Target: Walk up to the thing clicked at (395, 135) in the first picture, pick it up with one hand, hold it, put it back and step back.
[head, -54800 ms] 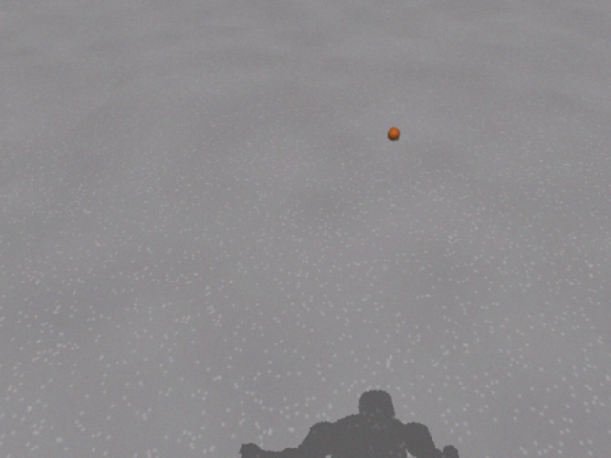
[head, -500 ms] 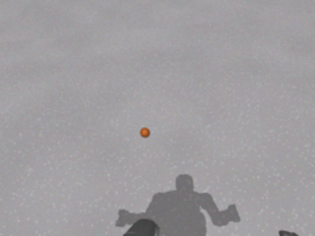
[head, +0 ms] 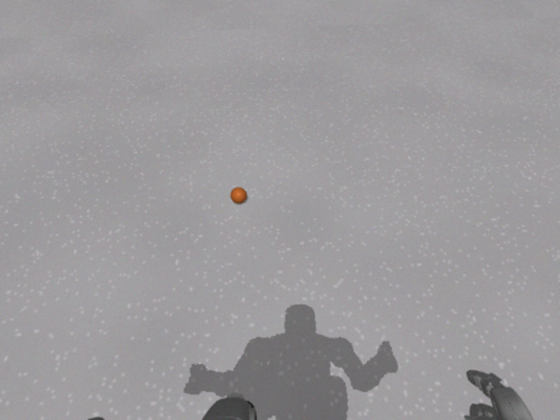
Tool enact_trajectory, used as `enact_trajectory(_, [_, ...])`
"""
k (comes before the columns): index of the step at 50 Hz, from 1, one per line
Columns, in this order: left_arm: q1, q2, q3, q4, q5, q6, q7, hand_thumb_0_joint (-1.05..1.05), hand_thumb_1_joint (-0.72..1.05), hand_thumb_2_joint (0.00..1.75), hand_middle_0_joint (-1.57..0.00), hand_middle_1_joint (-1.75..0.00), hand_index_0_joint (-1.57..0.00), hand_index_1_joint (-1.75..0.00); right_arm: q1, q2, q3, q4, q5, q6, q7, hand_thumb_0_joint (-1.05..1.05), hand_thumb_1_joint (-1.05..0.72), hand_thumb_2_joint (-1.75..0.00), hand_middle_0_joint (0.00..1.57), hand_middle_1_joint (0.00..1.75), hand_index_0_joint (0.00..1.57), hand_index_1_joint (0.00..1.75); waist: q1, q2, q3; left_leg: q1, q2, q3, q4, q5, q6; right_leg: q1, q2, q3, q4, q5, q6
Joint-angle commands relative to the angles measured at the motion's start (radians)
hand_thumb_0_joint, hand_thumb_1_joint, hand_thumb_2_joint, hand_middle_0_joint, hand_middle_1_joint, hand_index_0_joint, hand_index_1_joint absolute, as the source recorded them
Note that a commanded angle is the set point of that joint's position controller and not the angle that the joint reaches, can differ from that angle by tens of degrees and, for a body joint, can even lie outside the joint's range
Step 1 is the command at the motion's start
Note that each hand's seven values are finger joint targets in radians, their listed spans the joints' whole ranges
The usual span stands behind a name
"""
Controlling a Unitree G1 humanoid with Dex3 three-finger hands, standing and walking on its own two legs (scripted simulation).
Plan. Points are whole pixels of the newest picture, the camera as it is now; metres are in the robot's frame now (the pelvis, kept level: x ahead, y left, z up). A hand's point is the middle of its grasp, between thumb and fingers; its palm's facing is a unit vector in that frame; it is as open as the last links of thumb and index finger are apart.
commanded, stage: step back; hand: left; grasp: from above
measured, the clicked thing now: (238, 195) +1.05 +0.24 -0.72
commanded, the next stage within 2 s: stand in 1.16 s
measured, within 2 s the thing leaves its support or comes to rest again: neither
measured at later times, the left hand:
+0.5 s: hand out of the picture -0.02 +0.27 -0.13, palm faces +0.07 -0.92 -0.40, open 7.4 cm
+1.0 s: hand out of the picture +0.01 +0.27 -0.14, palm faces +0.12 -0.91 -0.39, open 7.4 cm
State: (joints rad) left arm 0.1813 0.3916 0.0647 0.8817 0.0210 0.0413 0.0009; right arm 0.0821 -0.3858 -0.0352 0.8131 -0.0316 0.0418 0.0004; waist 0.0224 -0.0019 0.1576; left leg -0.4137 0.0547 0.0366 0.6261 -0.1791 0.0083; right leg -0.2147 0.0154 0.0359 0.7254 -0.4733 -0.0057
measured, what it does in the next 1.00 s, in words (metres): steps on the spot: right foot, then left foot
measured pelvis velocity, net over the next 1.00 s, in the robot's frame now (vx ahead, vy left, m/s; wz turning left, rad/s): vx -0.03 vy -0.01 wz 0.10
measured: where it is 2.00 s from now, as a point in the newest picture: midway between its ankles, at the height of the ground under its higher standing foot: outside the picture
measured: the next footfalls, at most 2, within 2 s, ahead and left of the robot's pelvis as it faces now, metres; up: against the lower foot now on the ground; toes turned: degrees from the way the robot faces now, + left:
right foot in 0.02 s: +0.02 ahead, -0.13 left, +0.00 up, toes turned +3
left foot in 0.32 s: -0.02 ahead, +0.12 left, +0.00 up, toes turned +3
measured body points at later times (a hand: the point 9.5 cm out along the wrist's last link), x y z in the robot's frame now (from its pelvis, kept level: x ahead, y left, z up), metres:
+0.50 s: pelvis -0.06 -0.01 +0.01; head -0.06 -0.01 +0.46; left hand -0.03 +0.32 -0.11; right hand +0.01 -0.31 -0.12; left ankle -0.06 +0.12 -0.72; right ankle -0.05 -0.13 -0.70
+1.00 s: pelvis -0.03 -0.01 +0.00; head +0.00 -0.01 +0.45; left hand +0.01 +0.31 -0.12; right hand +0.10 -0.30 -0.12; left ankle +0.00 +0.12 -0.72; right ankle -0.02 -0.13 -0.72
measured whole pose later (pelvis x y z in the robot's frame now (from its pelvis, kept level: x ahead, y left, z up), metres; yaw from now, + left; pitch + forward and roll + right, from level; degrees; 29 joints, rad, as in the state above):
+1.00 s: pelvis -0.03 -0.01 +0.00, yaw +6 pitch -3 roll +0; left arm 0.16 0.38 0.04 1.01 0.00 -0.01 0.01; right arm 0.14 -0.36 -0.03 1.02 -0.02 0.00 0.01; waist 0.03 0.00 0.11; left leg -0.31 0.02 0.01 0.63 -0.27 -0.01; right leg -0.23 -0.04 -0.04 0.66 -0.38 0.00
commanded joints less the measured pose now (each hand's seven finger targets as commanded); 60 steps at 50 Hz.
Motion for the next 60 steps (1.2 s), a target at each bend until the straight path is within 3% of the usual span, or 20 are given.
enact_trajectory(1, [0.160, 0.257, 0.088, 0.010, 0.032, -0.049, 0.015, 0.00, 0.90, 0.90, -0.20, -0.30, -0.20, -0.30, 0.032, -0.166, -0.053, -0.049, 0.007, 0.001, -0.008, 0.00, -0.90, -0.90, 0.20, 0.30, 0.20, 0.30, 0.020, -0.104, -0.186, -0.169, -0.022, -0.106, 0.131, -0.280, 0.045, 0.174, -0.186, 0.310, -0.416, -0.043, -0.098])
enact_trajectory(2, [0.066, 0.367, 0.110, -0.040, 0.033, -0.045, 0.017, 0.00, 0.90, 0.90, -0.20, -0.30, -0.20, -0.30, -0.046, -0.158, -0.057, -0.073, 0.010, -0.001, -0.024, 0.00, -0.90, -0.90, 0.20, 0.30, 0.20, 0.30, 0.064, -0.214, -0.127, -0.136, -0.106, -0.179, 0.272, -0.399, -0.010, -0.125, -0.420, 0.519, -0.496, -0.155, -0.249])
enact_trajectory(3, [-0.012, 0.377, 0.108, -0.066, 0.031, -0.051, 0.021, 0.00, 0.90, 0.90, -0.20, -0.30, -0.20, -0.30, -0.054, -0.212, -0.075, -0.059, 0.012, -0.002, -0.028, 0.00, -0.90, -0.90, 0.20, 0.30, 0.20, 0.30, 0.045, -0.178, -0.040, -0.071, -0.055, -0.248, 0.411, -0.374, -0.024, -0.293, -0.468, 0.569, -0.526, -0.199, -0.298])
enact_trajectory(6, [-0.097, 0.251, 0.075, -0.070, 0.027, -0.069, 0.025, 0.00, 0.90, 0.90, -0.20, -0.30, -0.20, -0.30, 0.054, -0.190, -0.064, 0.016, 0.021, -0.018, -0.019, 0.00, -0.90, -0.90, 0.20, 0.30, 0.20, 0.30, -0.035, -0.103, -0.051, -0.066, -0.124, -0.189, 0.466, -0.220, -0.023, -0.162, -0.248, 0.203, -0.375, 0.185, -0.182])
enact_trajectory(13, [0.039, 0.277, 0.081, -0.031, 0.025, -0.067, 0.005, 0.00, 0.90, 0.90, -0.20, -0.30, -0.20, -0.30, 0.025, -0.180, -0.063, 0.043, -0.003, -0.057, 0.008, 0.00, -0.90, -0.90, 0.20, 0.30, 0.20, 0.30, 0.054, -0.188, -0.073, 0.024, -0.075, -0.038, -0.005, -0.341, -0.028, 0.021, -0.257, 0.219, -0.374, -0.036, -0.179])
enact_trajectory(16, [0.019, 0.221, 0.046, -0.038, 0.015, -0.054, 0.000, 0.00, 0.90, 0.90, -0.20, -0.30, -0.20, -0.30, 0.140, -0.178, -0.077, 0.100, -0.001, -0.078, 0.001, 0.00, -0.90, -0.90, 0.20, 0.30, 0.20, 0.30, -0.018, -0.104, -0.131, 0.335, -0.073, -0.062, -0.260, -0.138, 0.020, -0.108, -0.201, 0.116, -0.212, 0.126, -0.114])
enact_trajectory(18, [-0.064, 0.190, 0.043, -0.036, -0.007, -0.057, -0.001, 0.00, 0.90, 0.90, -0.20, -0.30, -0.20, -0.30, 0.184, -0.308, -0.104, 0.112, -0.004, -0.082, 0.003, 0.00, -0.90, -0.90, 0.20, 0.30, 0.20, 0.30, -0.056, 0.131, -0.134, 0.280, 0.225, -0.536, -0.368, -0.561, 0.197, -0.262, -0.018, -0.075, 0.053, -0.072, -0.030])
enact_trajectory(19, [-0.073, 0.228, 0.055, -0.038, 0.002, -0.059, 0.000, 0.00, 0.90, 0.90, -0.20, -0.30, -0.20, -0.30, 0.172, -0.323, -0.109, 0.101, -0.005, -0.085, 0.006, 0.00, -0.90, -0.90, 0.20, 0.30, 0.20, 0.30, -0.063, 0.119, -0.078, 0.207, 0.279, -0.591, -0.414, -0.585, 0.254, -0.272, -0.049, -0.010, 0.169, -0.100, -0.031])
enact_trajectory(21, [-0.049, 0.203, 0.053, -0.027, -0.001, -0.069, -0.006, 0.00, 0.90, 0.90, -0.20, -0.30, -0.20, -0.30, 0.154, -0.271, -0.090, 0.092, -0.009, -0.095, 0.000, 0.00, -0.90, -0.90, 0.20, 0.30, 0.20, 0.30, -0.036, 0.090, -0.051, 0.252, 0.225, -0.498, -0.367, -0.374, 0.233, -0.319, -0.069, 0.031, 0.168, -0.052, -0.034])
enact_trajectory(25, [0.018, 0.197, 0.059, 0.021, 0.001, -0.080, -0.018, 0.00, 0.90, 0.90, -0.20, -0.30, -0.20, -0.30, 0.112, -0.268, -0.090, 0.081, -0.008, -0.084, 0.009, 0.00, -0.90, -0.90, 0.20, 0.30, 0.20, 0.30, -0.030, 0.187, -0.075, 0.153, 0.169, -0.347, -0.336, -0.341, 0.197, -0.152, -0.036, -0.062, 0.011, -0.013, -0.018])
enact_trajectory(28, [0.107, 0.177, 0.062, 0.074, 0.008, -0.092, -0.006, 0.00, 0.90, 0.90, -0.20, -0.30, -0.20, -0.30, 0.052, -0.210, -0.070, 0.065, 0.005, -0.059, 0.012, 0.00, -0.90, -0.90, 0.20, 0.30, 0.20, 0.30, 0.045, 0.126, -0.104, -0.034, 0.088, -0.207, -0.167, -0.316, 0.117, 0.147, 0.021, -0.117, -0.235, 0.149, -0.029])
enact_trajectory(29, [0.127, 0.206, 0.071, 0.078, 0.015, -0.098, 0.003, 0.00, 0.90, 0.90, -0.20, -0.30, -0.20, -0.30, 0.071, -0.146, -0.050, 0.059, 0.010, -0.055, 0.007, 0.00, -0.90, -0.90, 0.20, 0.30, 0.20, 0.30, 0.057, 0.012, -0.110, -0.137, 0.025, -0.153, -0.018, -0.291, 0.070, 0.240, -0.036, 0.018, -0.313, 0.091, -0.043])
enact_trajectory(30, [0.171, 0.303, 0.092, 0.071, 0.028, -0.105, 0.011, 0.00, 0.90, 0.90, -0.20, -0.30, -0.20, -0.30, 0.032, -0.103, -0.036, 0.027, 0.013, -0.057, 0.001, 0.00, -0.90, -0.90, 0.20, 0.30, 0.20, 0.30, 0.091, -0.206, -0.114, -0.281, -0.139, -0.103, 0.243, -0.369, 0.018, 0.226, -0.292, 0.451, -0.494, -0.152, -0.137])
enact_trajectory(31, [0.107, 0.345, 0.098, 0.048, 0.026, -0.108, 0.010, 0.00, 0.90, 0.90, -0.20, -0.30, -0.20, -0.30, 0.037, -0.169, -0.059, 0.043, 0.001, -0.052, -0.013, 0.00, -0.90, -0.90, 0.20, 0.30, 0.20, 0.30, 0.067, -0.118, -0.044, -0.208, -0.079, -0.193, 0.336, -0.410, 0.005, 0.032, -0.444, 0.575, -0.544, -0.255, -0.223])
enact_trajectory(37, [-0.018, 0.251, 0.062, 0.016, 0.006, -0.124, 0.014, 0.00, 0.90, 0.90, -0.20, -0.30, -0.20, -0.30, 0.160, -0.168, -0.058, 0.126, 0.004, -0.056, 0.004, 0.00, -0.90, -0.90, 0.20, 0.30, 0.20, 0.30, -0.010, -0.091, -0.074, -0.011, -0.026, -0.140, 0.235, -0.225, -0.014, -0.045, -0.275, 0.164, -0.411, 0.253, -0.166])
enact_trajectory(43, [-0.044, 0.242, 0.044, 0.025, -0.009, -0.096, 0.016, 0.00, 0.90, 0.90, -0.20, -0.30, -0.20, -0.30, 0.129, -0.140, -0.053, 0.144, 0.007, -0.064, -0.001, 0.00, -0.90, -0.90, 0.20, 0.30, 0.20, 0.30, -0.022, -0.126, -0.158, 0.203, -0.054, 0.012, -0.118, -0.020, 0.009, -0.024, -0.231, 0.035, -0.197, 0.631, -0.113])
enact_trajectory(45, [-0.015, 0.185, 0.021, 0.016, -0.018, -0.085, 0.015, 0.00, 0.90, 0.90, -0.20, -0.30, -0.20, -0.30, 0.121, -0.192, -0.064, 0.146, -0.002, -0.075, -0.012, 0.00, -0.90, -0.90, 0.20, 0.30, 0.20, 0.30, -0.015, -0.009, -0.211, 0.303, 0.070, -0.151, -0.156, 0.251, 0.060, -0.076, -0.162, 0.006, -0.097, 0.564, -0.044])
enact_trajectory(47, [-0.025, 0.183, 0.023, 0.047, -0.031, -0.069, 0.019, 0.00, 0.90, 0.90, -0.20, -0.30, -0.20, -0.30, 0.041, -0.258, -0.066, 0.127, 0.016, -0.076, -0.011, 0.00, -0.90, -0.90, 0.20, 0.30, 0.20, 0.30, -0.003, 0.087, -0.236, 0.167, 0.215, -0.315, -0.184, 0.219, 0.194, 0.016, -0.049, -0.053, -0.039, 0.177, -0.011])
enact_trajectory(53, [-0.061, 0.231, 0.021, 0.101, -0.015, -0.088, 0.015, 0.00, 0.90, 0.90, -0.20, -0.30, -0.20, -0.30, -0.036, -0.169, -0.029, 0.168, 0.024, -0.057, -0.009, 0.00, -0.90, -0.90, 0.20, 0.30, 0.20, 0.30, -0.016, 0.036, -0.179, 0.176, 0.054, -0.122, -0.122, 0.068, 0.028, -0.005, -0.179, 0.106, -0.290, 0.315, -0.065])
enact_trajectory(60, [-0.090, 0.165, -0.018, 0.166, -0.021, -0.082, 0.004, 0.00, 0.90, 0.90, -0.20, -0.30, -0.20, -0.30, -0.064, -0.185, -0.017, 0.226, 0.022, -0.084, 0.003, 0.00, -0.90, -0.90, 0.20, 0.30, 0.20, 0.30, -0.014, 0.027, -0.191, 0.273, 0.102, -0.163, -0.266, 0.158, 0.039, 0.065, -0.125, 0.022, -0.354, 0.351, -0.013])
